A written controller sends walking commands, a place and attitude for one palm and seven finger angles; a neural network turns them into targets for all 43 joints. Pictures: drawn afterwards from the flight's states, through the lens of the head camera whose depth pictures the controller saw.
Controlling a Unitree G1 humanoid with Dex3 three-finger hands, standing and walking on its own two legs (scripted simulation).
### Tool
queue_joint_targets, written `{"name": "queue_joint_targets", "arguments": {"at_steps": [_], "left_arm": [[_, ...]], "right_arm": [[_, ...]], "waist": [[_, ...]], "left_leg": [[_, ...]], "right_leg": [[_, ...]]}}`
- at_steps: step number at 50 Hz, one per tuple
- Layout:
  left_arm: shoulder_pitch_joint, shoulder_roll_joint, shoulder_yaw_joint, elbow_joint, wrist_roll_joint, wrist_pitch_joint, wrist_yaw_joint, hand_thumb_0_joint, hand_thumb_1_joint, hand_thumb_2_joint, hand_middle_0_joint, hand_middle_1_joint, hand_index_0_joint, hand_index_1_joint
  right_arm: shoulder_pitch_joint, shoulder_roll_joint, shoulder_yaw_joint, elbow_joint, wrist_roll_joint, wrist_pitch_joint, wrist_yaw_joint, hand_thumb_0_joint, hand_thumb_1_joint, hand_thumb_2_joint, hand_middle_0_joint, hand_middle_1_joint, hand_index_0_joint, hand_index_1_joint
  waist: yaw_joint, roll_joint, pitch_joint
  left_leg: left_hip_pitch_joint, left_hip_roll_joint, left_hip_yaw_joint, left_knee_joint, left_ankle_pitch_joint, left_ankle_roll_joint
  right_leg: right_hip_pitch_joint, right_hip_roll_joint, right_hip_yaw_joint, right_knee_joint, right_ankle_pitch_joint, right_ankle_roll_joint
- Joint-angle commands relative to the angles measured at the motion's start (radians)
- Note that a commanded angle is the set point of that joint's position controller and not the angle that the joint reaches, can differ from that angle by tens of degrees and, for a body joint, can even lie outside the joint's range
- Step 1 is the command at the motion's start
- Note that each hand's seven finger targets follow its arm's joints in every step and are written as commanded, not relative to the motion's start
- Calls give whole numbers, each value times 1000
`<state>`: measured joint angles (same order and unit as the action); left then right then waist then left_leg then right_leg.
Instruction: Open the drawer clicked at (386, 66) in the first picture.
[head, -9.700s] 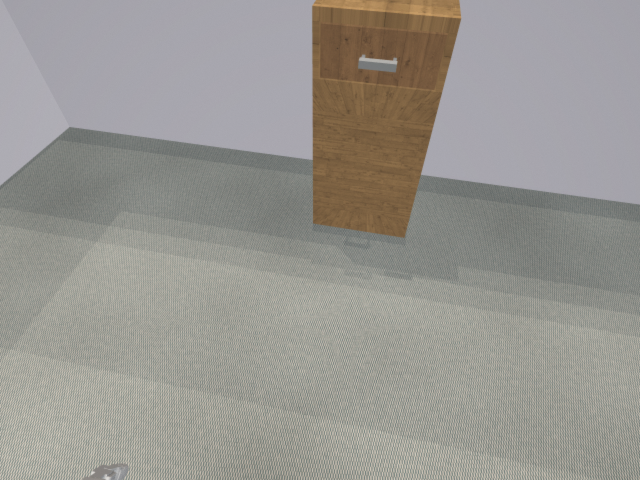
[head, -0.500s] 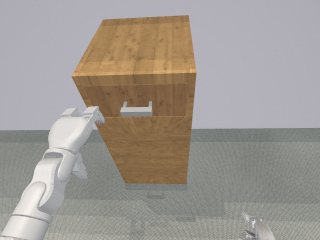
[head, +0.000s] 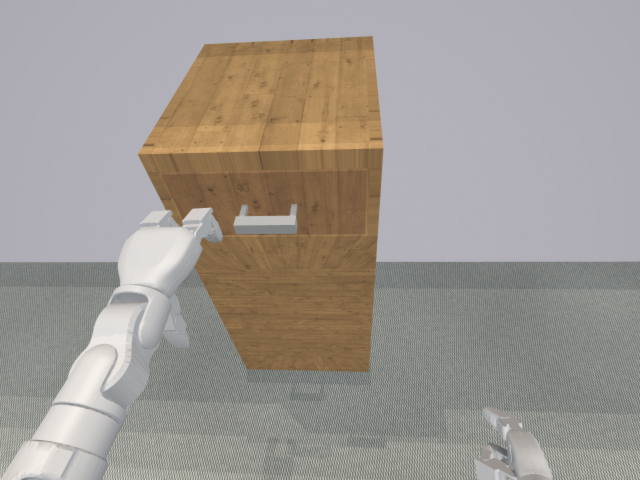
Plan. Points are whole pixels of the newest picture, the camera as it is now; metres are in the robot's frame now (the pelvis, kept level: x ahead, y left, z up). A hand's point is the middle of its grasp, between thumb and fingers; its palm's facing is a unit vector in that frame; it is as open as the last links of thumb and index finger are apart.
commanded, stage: move the hooked fingers above the handle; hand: left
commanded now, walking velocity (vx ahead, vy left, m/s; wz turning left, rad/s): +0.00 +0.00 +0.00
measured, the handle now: (267, 217) +0.54 +0.18 -0.02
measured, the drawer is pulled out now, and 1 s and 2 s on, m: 0.00 0.00 0.00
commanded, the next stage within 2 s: lower the fingers behind the handle in 1.94 s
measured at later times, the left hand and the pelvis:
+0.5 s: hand (222, 249) +0.40 +0.20 +0.06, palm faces -0.01 -0.06 -1.00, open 13.9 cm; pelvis +0.02 +0.00 -0.01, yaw -1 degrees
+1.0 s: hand (254, 225) +0.46 +0.17 +0.04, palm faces -0.02 -0.03 -1.00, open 13.9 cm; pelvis +0.02 +0.00 -0.01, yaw -1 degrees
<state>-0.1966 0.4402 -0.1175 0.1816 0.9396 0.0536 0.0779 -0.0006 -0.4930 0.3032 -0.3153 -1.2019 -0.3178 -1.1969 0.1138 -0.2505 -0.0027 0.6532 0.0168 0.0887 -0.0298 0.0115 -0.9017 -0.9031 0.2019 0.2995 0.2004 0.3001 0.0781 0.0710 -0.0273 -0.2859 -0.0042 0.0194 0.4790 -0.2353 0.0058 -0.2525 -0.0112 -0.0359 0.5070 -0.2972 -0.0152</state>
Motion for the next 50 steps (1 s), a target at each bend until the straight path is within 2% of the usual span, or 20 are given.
{"name": "queue_joint_targets", "arguments": {"at_steps": [1, 9, 10, 11, 12, 15, 17, 20, 22, 25, 29, 32, 33, 35, 37, 39, 44, 46, 48, 50], "left_arm": [[-407, 164, 86, -163, 23, 0, 65, 0, -500, 300, -300, -1200, -300, -1200], [-406, 186, 117, -60, 28, 41, 77, 0, -500, 300, -300, -1200, -300, -1200], [-411, 214, 145, -43, 30, 42, 77, 0, -500, 300, -300, -1200, -300, -1200], [-416, 213, 139, -33, 35, 44, 77, 0, -500, 300, -300, -1200, -300, -1200], [-448, 178, 102, -35, 35, 44, 75, 0, -500, 300, -300, -1200, -300, -1200], [-475, 179, 105, -51, 38, 32, 78, 0, -500, 300, -300, -1200, -300, -1200], [-513, 144, 67, -27, 35, 25, 79, 0, -500, 300, -300, -1200, -300, -1200], [-560, 167, 83, 55, 43, 24, 90, 0, -500, 300, -300, -1200, -300, -1200], [-599, 155, 68, 56, 48, 15, 102, 0, -500, 300, -300, -1200, -300, -1200], [-663, 178, 87, 114, 58, 14, 118, 0, -500, 300, -300, -1200, -300, -1200], [-693, 133, 55, 169, 66, 20, 137, 0, -500, 300, -300, -1200, -300, -1200], [-724, 114, 39, 232, 71, 36, 145, 0, -500, 300, -300, -1200, -300, -1200], [-735, 109, 37, 228, 72, 39, 148, 0, -500, 300, -300, -1200, -300, -1200], [-735, 146, 73, 268, 78, 46, 153, 0, -500, 300, -300, -1200, -300, -1200], [-764, 100, 33, 299, 78, 50, 156, 0, -500, 300, -300, -1200, -300, -1200], [-782, 130, 57, 328, 87, 51, 163, 0, -500, 300, -300, -1200, -300, -1200], [-867, 101, 37, 364, 96, 32, 187, 0, -500, 300, -300, -1200, -300, -1200], [-893, 116, 49, 409, 98, 31, 195, 0, -500, 300, -300, -1200, -300, -1200], [-935, 65, 5, 435, 99, 35, 202, 0, -500, 300, -300, -1200, -300, -1200], [-982, 83, 19, 473, 103, 36, 212, 0, -500, 300, -300, -1200, -300, -1200]], "right_arm": [[-76, -98, -42, -134, 6, -38, -10, 0, -900, -900, 200, 300, 200, 300], [-57, -106, -47, -133, 9, -22, -8, 0, -900, -900, 200, 300, 200, 300], [-54, -111, -49, -134, 9, -21, -9, 0, -900, -900, 200, 300, 200, 300], [-55, -110, -47, -135, 10, -19, -12, 0, -900, -900, 200, 300, 200, 300], [-48, -109, -48, -134, 11, -18, -12, 0, -900, -900, 200, 300, 200, 300], [-28, -113, -61, -135, 6, -20, -11, 0, -900, -900, 200, 300, 200, 300], [-11, -109, -64, -125, 10, -23, -12, 0, -900, -900, 200, 300, 200, 300], [12, -118, -66, -108, 11, -21, -19, 0, -900, -900, 200, 300, 200, 300], [27, -114, -71, -106, 12, -24, -17, 0, -900, -900, 200, 300, 200, 300], [51, -119, -75, -92, 10, -21, -18, 0, -900, -900, 200, 300, 200, 300], [76, -116, -84, -86, 10, -19, -9, 0, -900, -900, 200, 300, 200, 300], [91, -120, -83, -82, 11, -13, -3, 0, -900, -900, 200, 300, 200, 300], [96, -119, -86, -84, 10, -12, -1, 0, -900, -900, 200, 300, 200, 300], [106, -126, -88, -81, 8, -6, 0, 0, -900, -900, 200, 300, 200, 300], [113, -119, -86, -82, 10, -3, 1, 0, -900, -900, 200, 300, 200, 300], [123, -123, -88, -77, 9, 1, 0, 0, -900, -900, 200, 300, 200, 300], [155, -118, -97, -64, 5, 0, 2, 0, -900, -900, 200, 300, 200, 300], [173, -123, -98, -54, 6, 0, 3, 0, -900, -900, 200, 300, 200, 300], [183, -120, -99, -49, 5, -1, 7, 0, -900, -900, 200, 300, 200, 300], [199, -124, -101, -37, 3, -2, 8, 0, -900, -900, 200, 300, 200, 300]], "waist": [[-24, -45, -263], [-12, -105, -287], [-10, -120, -290], [-10, -105, -287], [-22, -94, -290], [-26, -95, -342], [-46, -93, -324], [-58, -121, -296], [-54, -82, -340], [-65, -89, -354], [-71, -67, -386], [-80, -89, -372], [-75, -77, -399], [-74, -98, -408], [-86, -110, -390], [-84, -99, -400], [-108, -91, -428], [-117, -102, -415], [-133, -93, -411], [-147, -105, -408]], "left_leg": [[126, -35, 16, -18, 239, 25], [77, -37, 28, 1, 282, 30], [68, -37, 27, 2, 278, 30], [59, -39, 31, 7, 283, 32], [65, -39, 29, 11, 284, 33], [87, -38, 28, 27, 317, 34], [86, -36, 27, 38, 303, 36], [57, -37, 28, 43, 269, 36], [70, -37, 25, 54, 297, 37], [58, -37, 23, 65, 310, 35], [73, -31, 24, 82, 346, 33], [47, -28, 24, 88, 354, 32], [56, -27, 26, 89, 362, 33], [45, -27, 25, 94, 375, 34], [30, -27, 29, 94, 356, 36], [27, -26, 31, 95, 352, 36], [33, -24, 32, 110, 364, 37], [17, -24, 31, 113, 358, 38], [15, -23, 29, 115, 343, 37], [9, -22, 27, 120, 325, 39]], "right_leg": [[34, 24, 26, -50, 246, -17], [75, 20, 33, -20, 350, -13], [83, 21, 36, -21, 345, -12], [80, 20, 38, -14, 357, -13], [65, 20, 34, -10, 359, -12], [69, 24, 36, 4, 383, -14], [33, 24, 33, 7, 379, -12], [8, 26, 33, 4, 345, -10], [7, 27, 33, 21, 365, -15], [3, 30, 31, 30, 374, -17], [-24, 35, 25, 49, 395, -21], [-37, 37, 18, 59, 405, -21], [-30, 36, 21, 61, 411, -21], [-16, 39, 20, 62, 426, -22], [-32, 36, 19, 63, 422, -19], [-35, 38, 23, 67, 415, -20], [-52, 40, 24, 73, 430, -18], [-62, 42, 24, 72, 427, -17], [-90, 43, 21, 73, 406, -17], [-101, 45, 23, 68, 383, -17]]}}
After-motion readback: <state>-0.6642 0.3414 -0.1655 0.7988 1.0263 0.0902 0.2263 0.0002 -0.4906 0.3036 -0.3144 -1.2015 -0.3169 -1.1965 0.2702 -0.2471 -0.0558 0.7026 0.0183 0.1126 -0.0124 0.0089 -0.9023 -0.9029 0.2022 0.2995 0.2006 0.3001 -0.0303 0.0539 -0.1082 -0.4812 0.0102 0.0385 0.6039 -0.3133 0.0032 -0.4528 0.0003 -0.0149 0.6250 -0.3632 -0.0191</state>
